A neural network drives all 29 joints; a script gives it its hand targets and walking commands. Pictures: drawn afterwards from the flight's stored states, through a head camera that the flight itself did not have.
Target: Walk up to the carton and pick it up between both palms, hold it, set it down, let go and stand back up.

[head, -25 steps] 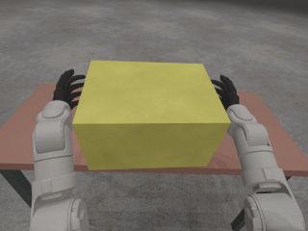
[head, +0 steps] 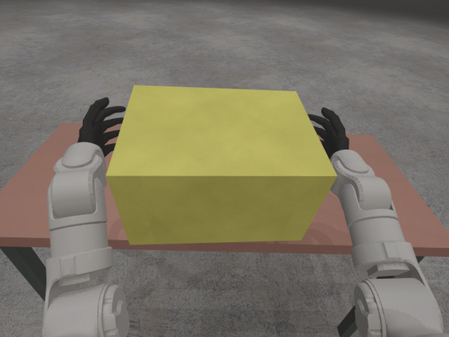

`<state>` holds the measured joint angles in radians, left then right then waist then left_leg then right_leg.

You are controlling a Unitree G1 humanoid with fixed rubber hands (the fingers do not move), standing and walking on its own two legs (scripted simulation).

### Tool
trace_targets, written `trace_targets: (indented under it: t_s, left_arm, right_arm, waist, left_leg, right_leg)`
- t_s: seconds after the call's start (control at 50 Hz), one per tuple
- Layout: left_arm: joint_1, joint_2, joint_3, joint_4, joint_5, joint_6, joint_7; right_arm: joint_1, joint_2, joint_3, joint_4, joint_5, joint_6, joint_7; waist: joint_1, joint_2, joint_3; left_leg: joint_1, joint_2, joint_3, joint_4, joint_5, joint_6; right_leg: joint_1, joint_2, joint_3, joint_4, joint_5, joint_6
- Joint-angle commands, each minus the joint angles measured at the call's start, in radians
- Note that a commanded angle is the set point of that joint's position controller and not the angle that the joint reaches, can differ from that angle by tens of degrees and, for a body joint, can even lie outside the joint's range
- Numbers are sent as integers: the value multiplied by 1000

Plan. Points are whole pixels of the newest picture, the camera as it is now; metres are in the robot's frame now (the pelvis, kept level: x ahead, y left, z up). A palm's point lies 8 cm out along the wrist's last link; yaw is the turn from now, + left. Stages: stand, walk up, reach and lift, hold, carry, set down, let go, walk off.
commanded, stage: hold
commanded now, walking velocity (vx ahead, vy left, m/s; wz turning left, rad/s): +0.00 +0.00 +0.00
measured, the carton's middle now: (218, 163) +0.38 +0.01 +0.16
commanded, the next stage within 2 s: none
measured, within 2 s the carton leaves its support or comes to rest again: neither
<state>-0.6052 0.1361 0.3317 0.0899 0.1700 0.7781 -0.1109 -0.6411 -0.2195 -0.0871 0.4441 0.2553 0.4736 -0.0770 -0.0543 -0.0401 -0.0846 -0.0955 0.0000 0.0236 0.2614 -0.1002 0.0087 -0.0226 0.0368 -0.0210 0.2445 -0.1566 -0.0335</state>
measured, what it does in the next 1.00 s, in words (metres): stands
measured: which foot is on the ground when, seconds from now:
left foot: down 0.00-1.00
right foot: down 0.00-1.00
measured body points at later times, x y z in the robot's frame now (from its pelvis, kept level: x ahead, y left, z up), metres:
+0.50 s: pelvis +0.01 +0.00 +0.00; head -0.05 +0.02 +0.45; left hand +0.37 +0.21 +0.22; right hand +0.37 -0.20 +0.20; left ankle +0.03 +0.11 -0.75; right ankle -0.01 -0.09 -0.75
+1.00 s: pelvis +0.00 +0.00 +0.00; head -0.05 +0.02 +0.45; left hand +0.37 +0.21 +0.22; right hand +0.38 -0.20 +0.20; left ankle +0.03 +0.11 -0.75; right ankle -0.01 -0.09 -0.75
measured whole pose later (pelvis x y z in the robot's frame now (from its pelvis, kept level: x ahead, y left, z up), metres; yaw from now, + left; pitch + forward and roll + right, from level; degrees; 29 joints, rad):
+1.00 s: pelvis +0.00 +0.00 +0.00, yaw +0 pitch -3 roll +0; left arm -0.61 0.14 0.33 0.10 0.17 0.77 -0.11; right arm -0.65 -0.23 -0.08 0.45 0.26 0.47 -0.08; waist -0.05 -0.03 -0.09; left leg -0.11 0.00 0.02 0.26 -0.10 0.01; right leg -0.03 0.04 -0.02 0.24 -0.15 -0.03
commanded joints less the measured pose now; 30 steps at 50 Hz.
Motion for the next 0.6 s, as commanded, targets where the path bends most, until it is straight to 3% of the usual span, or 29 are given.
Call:
trace_targets:
  t_s: [0.0,0.02,0.16,0.22,0.34,0.38,0.42,0.44,0.54,0.58]
  left_arm:
    - [-531,-423,-404,-87,-128,-41,-109]
    - [-527,-421,-395,-89,-128,-45,-109]
    - [-530,-424,-404,-82,-137,-50,-109]
    - [-520,-438,-424,-135,-146,-56,-106]
    - [-494,-426,-432,-172,-145,-46,-107]
    - [-487,-430,-439,-192,-148,-45,-105]
    - [-481,-422,-445,-204,-149,-42,-106]
    - [-472,-418,-437,-193,-149,-39,-108]
    - [-467,-415,-417,-165,-127,-29,-112]
    - [-477,-414,-413,-167,-134,-33,-110]
  right_arm:
    - [-716,453,309,-244,86,-37,129]
    - [-720,465,309,-256,89,-41,127]
    - [-726,458,300,-241,92,-46,123]
    - [-720,457,330,-290,113,-55,121]
    - [-671,441,331,-301,115,-47,115]
    - [-668,442,344,-319,124,-51,116]
    - [-669,428,343,-348,130,-49,115]
    - [-659,429,348,-337,130,-43,114]
    - [-665,431,328,-333,113,-42,111]
    - [-680,441,331,-340,120,-40,115]
  waist:
    - [-6,44,-257]
    - [5,45,-265]
    - [-7,41,-278]
    - [-3,46,-320]
    - [-9,47,-306]
    - [-16,54,-335]
    - [-24,46,-327]
    - [-11,54,-301]
    - [-16,47,-272]
    - [-3,43,-285]
  left_leg:
    - [175,-15,-9,-7,81,-13]
    - [174,-20,-6,2,93,-12]
    - [189,-16,-15,3,106,-6]
    - [216,-16,-20,22,185,-21]
    - [205,-17,-19,20,185,-23]
    - [241,-17,-25,35,242,-33]
    - [236,-22,-24,36,238,-33]
    - [223,-18,-21,36,235,-35]
    - [203,-20,-14,20,190,-26]
    - [212,-17,-19,13,177,-23]
  right_leg:
    - [-77,-6,9,-52,107,40]
    - [-72,-4,9,-45,127,44]
    - [-68,-4,10,-47,141,41]
    - [-39,3,9,-36,217,46]
    - [-25,3,9,-36,236,50]
    - [-12,7,2,-31,279,47]
    - [-21,4,6,-29,290,48]
    - [-17,2,6,-30,290,50]
    - [-18,-3,5,-38,252,49]
    - [-17,-2,9,-40,245,46]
